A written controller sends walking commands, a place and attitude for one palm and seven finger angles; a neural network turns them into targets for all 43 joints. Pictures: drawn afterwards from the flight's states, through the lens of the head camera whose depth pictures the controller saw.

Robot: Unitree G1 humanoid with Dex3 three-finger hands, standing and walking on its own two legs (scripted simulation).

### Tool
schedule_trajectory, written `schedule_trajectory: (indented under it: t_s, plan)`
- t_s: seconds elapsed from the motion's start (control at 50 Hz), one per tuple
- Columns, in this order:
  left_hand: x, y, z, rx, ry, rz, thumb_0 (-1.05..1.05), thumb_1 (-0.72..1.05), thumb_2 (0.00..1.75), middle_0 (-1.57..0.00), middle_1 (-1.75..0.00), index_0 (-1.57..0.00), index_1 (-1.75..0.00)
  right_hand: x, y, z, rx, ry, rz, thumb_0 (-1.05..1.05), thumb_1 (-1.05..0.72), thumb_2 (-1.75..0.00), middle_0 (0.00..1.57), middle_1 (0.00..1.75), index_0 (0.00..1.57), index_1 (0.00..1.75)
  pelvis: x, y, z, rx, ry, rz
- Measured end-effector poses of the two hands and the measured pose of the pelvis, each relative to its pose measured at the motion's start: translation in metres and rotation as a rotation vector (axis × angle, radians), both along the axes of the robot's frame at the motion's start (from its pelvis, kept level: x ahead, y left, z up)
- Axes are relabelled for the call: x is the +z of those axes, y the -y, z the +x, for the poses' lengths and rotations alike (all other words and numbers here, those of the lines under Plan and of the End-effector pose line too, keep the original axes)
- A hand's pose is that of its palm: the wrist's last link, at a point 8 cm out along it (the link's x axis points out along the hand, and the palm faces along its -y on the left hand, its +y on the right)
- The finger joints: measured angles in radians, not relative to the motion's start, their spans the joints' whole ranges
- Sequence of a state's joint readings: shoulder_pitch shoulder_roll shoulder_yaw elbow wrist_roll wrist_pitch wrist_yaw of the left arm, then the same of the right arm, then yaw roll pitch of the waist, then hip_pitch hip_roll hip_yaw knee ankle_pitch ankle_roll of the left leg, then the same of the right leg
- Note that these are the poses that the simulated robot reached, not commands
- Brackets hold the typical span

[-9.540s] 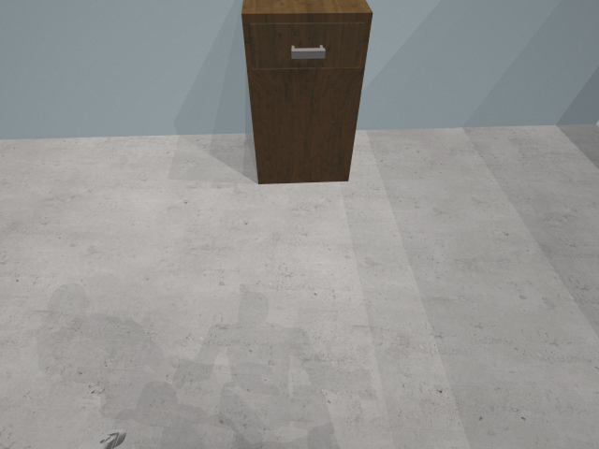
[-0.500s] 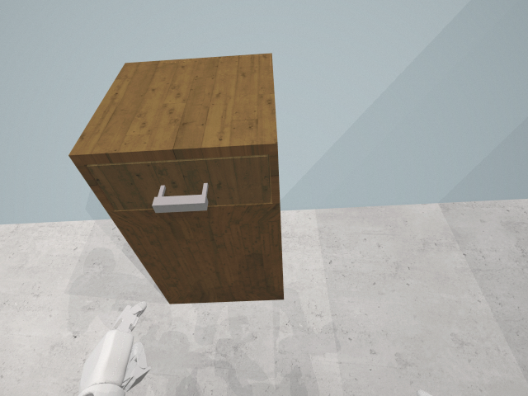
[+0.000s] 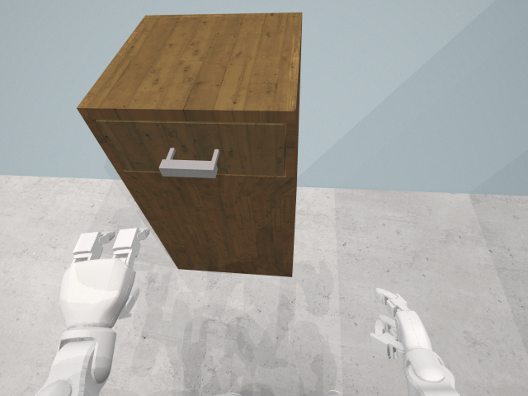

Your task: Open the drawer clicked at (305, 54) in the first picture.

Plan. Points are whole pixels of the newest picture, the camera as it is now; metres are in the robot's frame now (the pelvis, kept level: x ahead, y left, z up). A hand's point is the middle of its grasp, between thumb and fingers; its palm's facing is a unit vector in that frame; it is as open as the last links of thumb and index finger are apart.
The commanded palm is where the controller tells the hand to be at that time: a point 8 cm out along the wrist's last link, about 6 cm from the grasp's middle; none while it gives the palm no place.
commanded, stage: raise the hand with hooked fingers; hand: left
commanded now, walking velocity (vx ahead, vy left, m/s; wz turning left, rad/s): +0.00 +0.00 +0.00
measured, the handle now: (191, 160) +0.58 +0.26 -0.04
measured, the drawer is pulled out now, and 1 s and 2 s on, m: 0.00 0.00 0.00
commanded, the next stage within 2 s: move the hooked fingers above the handle in 1.20 s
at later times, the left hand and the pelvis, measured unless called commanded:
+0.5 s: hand (106, 239) +0.30 +0.27 +0.08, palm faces +0.13 -0.08 -0.99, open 13.0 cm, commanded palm +0.26 +0.27 +0.14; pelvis +0.01 +0.04 +0.03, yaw -1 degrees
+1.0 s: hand (102, 208) +0.33 +0.28 +0.11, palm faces +0.00 -0.08 -1.00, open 13.8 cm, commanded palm +0.30 +0.28 +0.17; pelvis +0.01 +0.04 +0.05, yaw -1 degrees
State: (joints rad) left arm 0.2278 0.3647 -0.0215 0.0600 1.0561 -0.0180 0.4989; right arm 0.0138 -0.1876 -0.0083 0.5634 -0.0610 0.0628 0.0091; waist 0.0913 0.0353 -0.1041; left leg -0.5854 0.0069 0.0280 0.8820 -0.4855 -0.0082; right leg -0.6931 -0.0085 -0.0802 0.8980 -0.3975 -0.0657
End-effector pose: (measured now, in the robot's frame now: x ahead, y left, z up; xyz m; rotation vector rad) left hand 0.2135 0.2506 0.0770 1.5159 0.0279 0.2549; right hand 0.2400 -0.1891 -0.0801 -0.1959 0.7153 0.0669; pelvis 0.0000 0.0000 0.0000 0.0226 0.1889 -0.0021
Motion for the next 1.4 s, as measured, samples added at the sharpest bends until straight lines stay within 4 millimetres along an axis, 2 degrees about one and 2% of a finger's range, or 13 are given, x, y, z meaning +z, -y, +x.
schedule_trajectory:
  t_s: [0.1, 0.2, 0.28, 0.34, 0.42, 0.5, 0.62, 0.7, 0.78, 0.9, 1.12, 1.28, 1.4]
  plan:
    - [0.013, 0.004, 0.027, 0.039, -0.110, -0.061, 0.00, 0.16, 0.58, -0.27, -0.77, -0.27, -0.78, -0.005, 0.000, -0.041, -0.082, -0.114, 0.036, 0.01, -0.90, -0.90, 0.20, 0.30, 0.21, 0.30, 0.016, -0.006, 0.007, -0.035, 0.027, 0.008]
    - [0.011, 0.007, 0.025, -0.033, -0.216, -0.088, 0.00, 0.05, 0.54, -0.27, -0.85, -0.28, -0.85, -0.002, 0.021, -0.071, -0.133, -0.188, -0.036, 0.01, -0.90, -0.90, 0.20, 0.30, 0.21, 0.30, 0.026, -0.012, 0.012, -0.045, 0.052, 0.002]
    - [0.016, 0.003, 0.021, -0.091, -0.179, -0.076, 0.00, -0.05, 0.50, -0.28, -0.91, -0.29, -0.91, 0.001, 0.038, -0.080, -0.152, -0.217, -0.109, 0.01, -0.90, -0.90, 0.20, 0.30, 0.20, 0.30, 0.028, -0.018, 0.013, -0.035, 0.060, -0.006]
    - [0.026, -0.005, 0.024, -0.102, -0.100, -0.055, 0.00, -0.12, 0.47, -0.29, -0.95, -0.30, -0.96, 0.004, 0.043, -0.077, -0.162, -0.209, -0.136, 0.01, -0.90, -0.90, 0.20, 0.30, 0.20, 0.30, 0.028, -0.023, 0.012, -0.027, 0.062, -0.011]
    - [0.040, -0.019, 0.038, -0.066, -0.028, -0.034, 0.00, -0.21, 0.43, -0.30, -1.01, -0.31, -1.02, 0.009, 0.037, -0.064, -0.172, -0.166, -0.122, 0.01, -0.90, -0.90, 0.19, 0.30, 0.20, 0.30, 0.029, -0.030, 0.011, -0.020, 0.071, -0.015]
    - [0.054, -0.024, 0.055, -0.030, -0.021, -0.042, 0.00, -0.30, 0.39, -0.30, -1.07, -0.31, -1.08, 0.018, 0.020, -0.049, -0.169, -0.112, -0.078, 0.01, -0.90, -0.90, 0.19, 0.30, 0.20, 0.30, 0.032, -0.036, 0.011, -0.021, 0.090, -0.018]
    - [0.073, -0.020, 0.070, -0.056, -0.065, -0.049, 0.00, -0.42, 0.34, -0.31, -1.15, -0.32, -1.15, 0.031, -0.011, -0.031, -0.123, -0.061, -0.023, 0.01, -0.90, -0.90, 0.19, 0.30, 0.20, 0.30, 0.038, -0.043, 0.013, -0.023, 0.125, -0.019]
    - [0.081, -0.025, 0.078, -0.069, -0.088, -0.035, 0.00, -0.46, 0.32, -0.31, -1.17, -0.32, -1.18, 0.034, -0.025, -0.028, -0.084, -0.065, -0.013, 0.01, -0.90, -0.90, 0.20, 0.30, 0.20, 0.30, 0.041, -0.043, 0.012, -0.018, 0.142, -0.021]
    - [0.089, -0.032, 0.084, -0.071, -0.100, -0.026, 0.00, -0.48, 0.31, -0.31, -1.19, -0.32, -1.19, 0.032, -0.031, -0.031, -0.063, -0.090, -0.015, 0.01, -0.90, -0.90, 0.20, 0.30, 0.20, 0.30, 0.044, -0.044, 0.012, -0.010, 0.150, -0.024]
    - [0.099, -0.036, 0.092, -0.089, -0.108, -0.026, 0.00, -0.49, 0.30, -0.31, -1.20, -0.32, -1.20, 0.025, -0.025, -0.043, -0.068, -0.144, -0.025, 0.01, -0.90, -0.90, 0.20, 0.30, 0.21, 0.30, 0.046, -0.045, 0.013, -0.003, 0.146, -0.026]
    - [0.087, -0.021, 0.086, -0.164, -0.132, -0.034, 0.00, -0.49, 0.30, -0.31, -1.20, -0.32, -1.20, 0.016, 0.001, -0.063, -0.105, -0.212, -0.058, 0.01, -0.90, -0.90, 0.20, 0.30, 0.20, 0.30, 0.047, -0.039, 0.014, -0.009, 0.126, -0.021]
    - [0.096, -0.019, 0.087, -0.113, -0.068, -0.024, 0.00, -0.49, 0.30, -0.32, -1.20, -0.32, -1.20, 0.016, 0.010, -0.058, -0.117, -0.196, -0.041, 0.01, -0.90, -0.90, 0.20, 0.30, 0.20, 0.30, 0.047, -0.031, 0.013, -0.008, 0.121, -0.016]
    - [0.087, -0.013, 0.093, -0.087, -0.131, -0.020, 0.00, -0.49, 0.30, -0.31, -1.20, -0.32, -1.20, 0.020, 0.012, -0.049, -0.114, -0.161, -0.035, 0.01, -0.90, -0.90, 0.20, 0.30, 0.20, 0.30, 0.046, -0.025, 0.011, -0.007, 0.124, -0.013]
